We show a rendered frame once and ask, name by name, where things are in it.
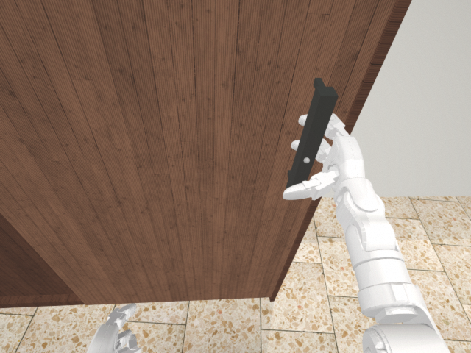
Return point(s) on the wardrobe door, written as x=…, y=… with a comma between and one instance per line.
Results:
x=23, y=272
x=145, y=144

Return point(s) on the handle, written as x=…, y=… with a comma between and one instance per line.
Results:
x=320, y=111

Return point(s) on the robot right forearm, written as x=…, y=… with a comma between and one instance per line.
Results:
x=386, y=290

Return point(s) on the robot left hand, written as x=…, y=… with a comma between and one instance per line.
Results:
x=107, y=338

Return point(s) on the right robot upper arm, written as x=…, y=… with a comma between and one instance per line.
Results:
x=402, y=338

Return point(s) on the robot right hand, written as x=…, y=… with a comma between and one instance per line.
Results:
x=344, y=155

